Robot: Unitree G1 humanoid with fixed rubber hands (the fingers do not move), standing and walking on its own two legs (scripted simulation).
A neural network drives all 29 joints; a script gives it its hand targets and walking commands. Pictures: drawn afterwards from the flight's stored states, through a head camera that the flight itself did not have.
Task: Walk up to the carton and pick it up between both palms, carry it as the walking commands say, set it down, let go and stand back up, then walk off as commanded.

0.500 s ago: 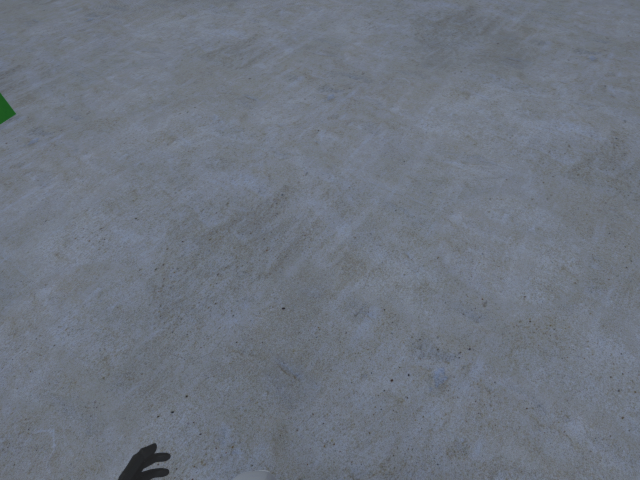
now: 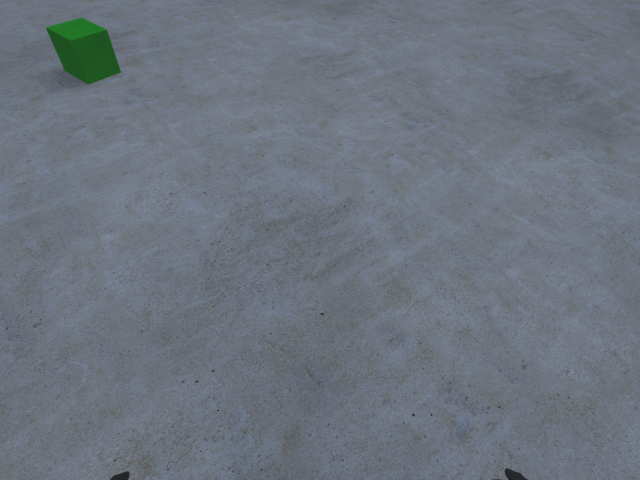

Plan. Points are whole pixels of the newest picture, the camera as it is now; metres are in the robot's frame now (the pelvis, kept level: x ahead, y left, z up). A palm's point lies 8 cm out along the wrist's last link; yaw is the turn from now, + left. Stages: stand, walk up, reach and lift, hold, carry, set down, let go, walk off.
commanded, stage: walk up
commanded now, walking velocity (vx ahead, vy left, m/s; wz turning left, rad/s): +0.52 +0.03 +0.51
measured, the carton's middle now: (85, 50) +2.53 +1.46 -0.65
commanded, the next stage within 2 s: none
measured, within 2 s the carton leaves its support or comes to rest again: neither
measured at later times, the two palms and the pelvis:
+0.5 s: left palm out of the picture -0.01 +0.26 -0.13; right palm (384, 316) +0.41 -0.11 -0.12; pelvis +0.16 +0.05 -0.02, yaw +15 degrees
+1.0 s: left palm (107, 242) +0.53 +0.40 -0.10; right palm (394, 299) +0.45 -0.14 -0.13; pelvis +0.42 +0.12 -0.01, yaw +24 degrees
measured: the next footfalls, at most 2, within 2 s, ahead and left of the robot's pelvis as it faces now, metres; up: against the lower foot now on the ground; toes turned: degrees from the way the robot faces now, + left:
right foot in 0.10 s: +0.05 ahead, -0.15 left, +0.00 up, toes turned -2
left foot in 0.52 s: +0.29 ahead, +0.21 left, +0.00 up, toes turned +21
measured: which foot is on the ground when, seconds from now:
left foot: down 0.00-0.10, up 0.12-0.50, down 0.52-1.00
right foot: up 0.00-0.08, down 0.10-0.54, up 0.56-1.00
